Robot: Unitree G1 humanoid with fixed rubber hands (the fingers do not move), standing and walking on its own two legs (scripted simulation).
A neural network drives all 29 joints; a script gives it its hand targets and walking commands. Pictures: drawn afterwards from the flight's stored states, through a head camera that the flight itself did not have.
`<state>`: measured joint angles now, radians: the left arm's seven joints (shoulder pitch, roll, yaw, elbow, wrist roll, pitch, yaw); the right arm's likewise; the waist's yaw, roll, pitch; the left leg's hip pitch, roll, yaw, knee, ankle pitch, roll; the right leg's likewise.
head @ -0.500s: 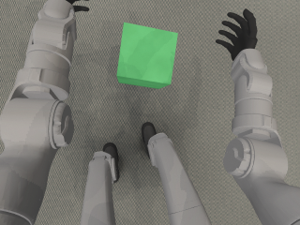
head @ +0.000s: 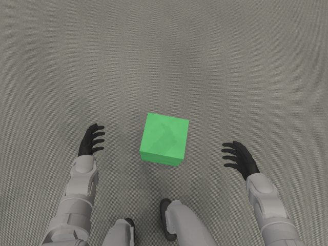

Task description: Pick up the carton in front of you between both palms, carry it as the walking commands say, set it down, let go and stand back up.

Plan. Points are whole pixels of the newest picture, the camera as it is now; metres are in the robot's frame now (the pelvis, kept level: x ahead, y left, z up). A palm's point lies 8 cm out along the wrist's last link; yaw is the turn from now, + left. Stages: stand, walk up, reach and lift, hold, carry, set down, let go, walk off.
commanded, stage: let go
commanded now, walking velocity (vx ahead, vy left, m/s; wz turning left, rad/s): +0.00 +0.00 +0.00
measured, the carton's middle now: (163, 141) +0.48 -0.11 -0.62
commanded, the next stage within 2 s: stand in 0.94 s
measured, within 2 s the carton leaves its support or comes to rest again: neither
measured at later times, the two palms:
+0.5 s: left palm (11, 217) +0.22 +0.28 -0.04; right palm (229, 190) +0.20 -0.18 -0.03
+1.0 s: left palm (17, 235) +0.19 +0.27 -0.04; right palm (251, 199) +0.17 -0.22 -0.04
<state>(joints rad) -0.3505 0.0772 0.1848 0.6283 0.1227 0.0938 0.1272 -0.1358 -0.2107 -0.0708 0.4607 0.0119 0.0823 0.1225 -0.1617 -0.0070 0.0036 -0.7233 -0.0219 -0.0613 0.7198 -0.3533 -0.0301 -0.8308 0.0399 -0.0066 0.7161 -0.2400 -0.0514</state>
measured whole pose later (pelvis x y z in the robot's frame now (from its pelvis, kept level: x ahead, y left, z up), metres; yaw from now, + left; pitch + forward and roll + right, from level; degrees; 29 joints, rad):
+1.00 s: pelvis +0.03 +0.03 +0.03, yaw -2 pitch -2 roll +0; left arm 0.21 0.21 0.03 0.56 0.02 0.07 -0.01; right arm 0.23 -0.27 -0.04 0.45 0.00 0.14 0.02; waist -0.01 0.04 0.03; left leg -0.13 -0.02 -0.03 0.52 -0.36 0.01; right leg -0.24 0.04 0.03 0.52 -0.24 -0.01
